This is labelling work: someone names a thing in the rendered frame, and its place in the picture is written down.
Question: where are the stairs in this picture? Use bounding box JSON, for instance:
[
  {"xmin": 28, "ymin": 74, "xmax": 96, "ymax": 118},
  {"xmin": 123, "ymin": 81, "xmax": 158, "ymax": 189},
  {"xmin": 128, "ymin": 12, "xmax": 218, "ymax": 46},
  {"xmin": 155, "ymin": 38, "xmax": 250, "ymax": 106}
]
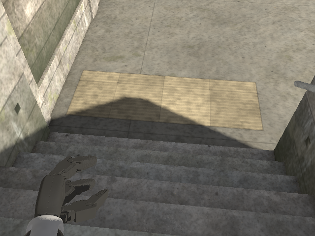
[{"xmin": 0, "ymin": 132, "xmax": 315, "ymax": 236}]

